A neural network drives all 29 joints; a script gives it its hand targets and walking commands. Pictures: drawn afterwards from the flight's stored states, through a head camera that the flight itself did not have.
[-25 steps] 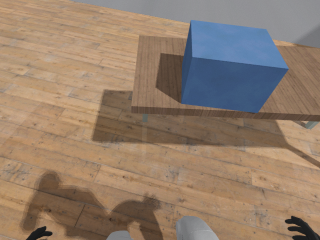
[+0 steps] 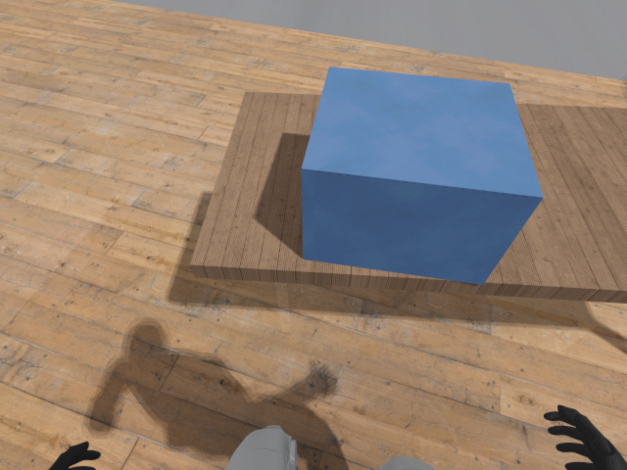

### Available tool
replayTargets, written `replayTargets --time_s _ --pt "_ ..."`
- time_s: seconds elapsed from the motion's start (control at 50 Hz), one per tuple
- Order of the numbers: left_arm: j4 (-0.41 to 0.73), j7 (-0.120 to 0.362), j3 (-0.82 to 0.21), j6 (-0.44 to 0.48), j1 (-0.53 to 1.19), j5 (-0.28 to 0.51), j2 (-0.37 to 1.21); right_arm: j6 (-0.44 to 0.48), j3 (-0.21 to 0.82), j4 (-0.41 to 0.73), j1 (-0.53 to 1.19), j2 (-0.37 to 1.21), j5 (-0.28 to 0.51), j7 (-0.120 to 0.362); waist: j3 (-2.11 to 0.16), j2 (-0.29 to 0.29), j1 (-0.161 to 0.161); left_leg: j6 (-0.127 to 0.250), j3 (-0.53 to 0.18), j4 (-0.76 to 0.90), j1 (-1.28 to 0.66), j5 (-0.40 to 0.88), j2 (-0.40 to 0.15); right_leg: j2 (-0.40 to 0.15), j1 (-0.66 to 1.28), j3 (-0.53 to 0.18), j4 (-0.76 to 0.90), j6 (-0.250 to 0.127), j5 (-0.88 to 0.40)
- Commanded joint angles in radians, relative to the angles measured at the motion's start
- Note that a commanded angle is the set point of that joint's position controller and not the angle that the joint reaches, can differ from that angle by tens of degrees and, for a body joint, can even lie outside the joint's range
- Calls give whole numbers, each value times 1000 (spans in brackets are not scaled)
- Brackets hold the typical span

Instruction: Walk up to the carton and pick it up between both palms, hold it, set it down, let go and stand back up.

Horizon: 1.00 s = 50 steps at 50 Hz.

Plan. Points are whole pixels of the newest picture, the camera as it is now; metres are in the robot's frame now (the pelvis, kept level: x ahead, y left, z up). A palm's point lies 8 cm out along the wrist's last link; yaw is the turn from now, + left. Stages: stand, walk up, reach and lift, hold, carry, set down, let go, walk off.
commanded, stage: walk up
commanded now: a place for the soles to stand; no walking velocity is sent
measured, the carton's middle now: (404, 173) +0.55 -0.10 +0.03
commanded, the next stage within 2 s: reach and lift in 1.98 s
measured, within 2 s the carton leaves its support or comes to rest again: neither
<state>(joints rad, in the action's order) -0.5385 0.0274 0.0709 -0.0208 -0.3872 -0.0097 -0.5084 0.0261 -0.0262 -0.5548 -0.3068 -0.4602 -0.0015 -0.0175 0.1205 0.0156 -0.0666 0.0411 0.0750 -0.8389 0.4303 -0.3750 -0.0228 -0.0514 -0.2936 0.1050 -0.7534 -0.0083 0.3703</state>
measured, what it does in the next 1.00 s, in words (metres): steps on the spot: left foot, then right foot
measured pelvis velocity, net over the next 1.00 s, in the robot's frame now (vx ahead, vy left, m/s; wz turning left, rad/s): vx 0.07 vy -0.05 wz -0.04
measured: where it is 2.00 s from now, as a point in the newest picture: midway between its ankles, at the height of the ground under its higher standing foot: outside the picture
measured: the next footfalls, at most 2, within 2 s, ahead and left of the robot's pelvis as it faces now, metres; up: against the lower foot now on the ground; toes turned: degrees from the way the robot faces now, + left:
left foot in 0.02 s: +0.13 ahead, +0.08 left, +0.00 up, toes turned -6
right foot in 0.24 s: +0.11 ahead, -0.18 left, +0.00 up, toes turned -2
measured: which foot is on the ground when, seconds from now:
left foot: up 0.00-0.00, down 0.02-1.00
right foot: down 0.00-0.04, up 0.06-0.22, down 0.24-1.00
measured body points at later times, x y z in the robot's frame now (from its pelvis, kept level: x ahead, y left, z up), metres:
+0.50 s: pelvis +0.07 -0.06 +0.02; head +0.09 -0.07 +0.47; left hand +0.21 +0.26 -0.06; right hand +0.20 -0.39 -0.08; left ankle +0.09 +0.10 -0.71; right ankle +0.06 -0.18 -0.71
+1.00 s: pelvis +0.07 -0.05 +0.03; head +0.09 -0.04 +0.48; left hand +0.20 +0.27 -0.08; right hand +0.15 -0.37 -0.08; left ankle +0.10 +0.10 -0.71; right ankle +0.06 -0.18 -0.71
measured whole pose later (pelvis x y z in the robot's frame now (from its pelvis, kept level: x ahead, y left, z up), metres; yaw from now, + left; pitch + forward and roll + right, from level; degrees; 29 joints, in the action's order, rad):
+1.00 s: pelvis +0.07 -0.05 +0.03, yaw -2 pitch -2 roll +0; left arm -0.99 0.00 0.02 0.01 -0.09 0.02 -0.41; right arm 0.01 -0.02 -1.04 -0.11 -0.38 0.02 0.01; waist 0.08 0.03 0.01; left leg -0.04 0.07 -0.39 0.17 -0.18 -0.08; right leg -0.01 -0.13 -0.04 -0.39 0.03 0.22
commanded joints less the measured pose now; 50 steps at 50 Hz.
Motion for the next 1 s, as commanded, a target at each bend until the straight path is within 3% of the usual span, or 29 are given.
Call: replayTargets --time_s 0.0,0.02,0.04,0.06,0.12,0.16,0.18,0.2,0.22,0.24,0.26,0.28,0.32,0.36,0.4,0.44,0.64,0.9,0.98 --pt "64 -2 4 34 62 22 -67 14 -103 26 -55 -229 -17 -22 -125 -116 112 69 -351 379 -404 118 -173 -87 -278 -72 -52 -14 -89" --pt "51 -8 5 23 8 28 -69 18 -94 58 -3 -233 -13 -27 -127 -159 79 161 -614 476 -281 57 -347 -12 -227 -94 -135 5 205" --pt "34 -24 38 3 0 30 -150 18 -97 49 -1 -250 -13 -26 -118 -134 94 246 -664 493 -202 -114 -392 -15 -151 -161 -199 -5 285" --pt "32 -29 43 0 16 23 -180 21 -95 48 11 -242 -13 -24 -81 -117 102 252 -640 494 -201 -111 -381 -9 -190 -182 -224 -13 287" --pt "-10 -34 34 19 28 29 -144 25 -77 18 43 -231 -6 -18 -83 -152 92 194 -455 409 -212 220 -307 -24 -160 -195 -144 -20 165" --pt "-52 -32 26 36 -6 34 -114 13 -66 11 132 -212 -2 -4 -114 -192 52 124 -271 344 -153 312 -220 -2 -13 -135 58 -18 51" --pt "-77 -33 23 46 -19 34 -107 4 -60 3 166 -201 4 4 -123 -188 35 90 -204 296 -111 303 -179 11 78 -104 195 -17 -92" --pt "-85 -36 27 53 19 27 -127 0 -52 -8 166 -176 9 12 -115 -164 41 57 -179 250 -75 306 -159 4 125 -135 249 -19 -178" --pt "-78 -39 32 57 64 18 -170 1 -41 -15 154 -148 18 20 -131 -96 52 19 -149 195 -58 287 -131 -55 141 -233 293 -33 -203" --pt "-52 -40 33 63 139 15 -216 -2 -34 -28 113 -126 27 28 -133 4 90 -29 -111 162 -83 200 -63 -178 60 -426 364 -72 -156" --pt "-52 -34 32 62 187 18 -219 -15 -53 -52 103 -172 29 19 -112 8 97 -25 -121 218 -227 93 -59 -204 -91 -411 309 -116 -106" --pt "-66 -29 16 67 197 24 -183 -15 -55 -64 125 -197 24 16 -103 -8 97 -14 -153 264 -287 136 -78 -163 -131 -365 292 -84 -125" --pt "-104 -31 -1 74 177 33 -160 -8 -57 -97 167 -197 25 22 -123 -20 71 -2 -158 261 -269 303 -98 -112 -35 -275 296 -40 -262" --pt "-134 -32 -6 75 188 33 -165 -4 -57 -129 158 -179 21 23 -154 33 71 -5 -139 271 -286 390 -109 -106 30 -256 259 -30 -433" --pt "-157 -31 -8 68 204 38 -167 -8 -47 -161 152 -157 23 22 -172 76 69 -18 -110 274 -266 316 -88 -121 78 -249 275 -36 -507" --pt "-173 -33 -11 64 218 37 -162 -15 -45 -190 165 -162 21 21 -161 87 63 -21 -106 284 -284 330 -90 -131 76 -254 283 -47 -539" --pt "-262 -32 -12 54 327 36 -134 -18 -45 -321 207 -163 20 25 -136 65 69 -31 -91 419 -341 288 -110 -99 65 -238 401 -29 -293" --pt "-388 -36 -5 52 338 29 -98 -4 -37 -419 250 -130 18 23 -140 -39 68 -15 -86 513 -339 281 -144 -60 125 -219 436 -12 -278" --pt "-416 -38 -3 53 330 26 -96 -2 -36 -434 254 -121 22 21 -152 -41 70 -13 -85 522 -344 281 -148 -54 134 -214 434 -8 -295"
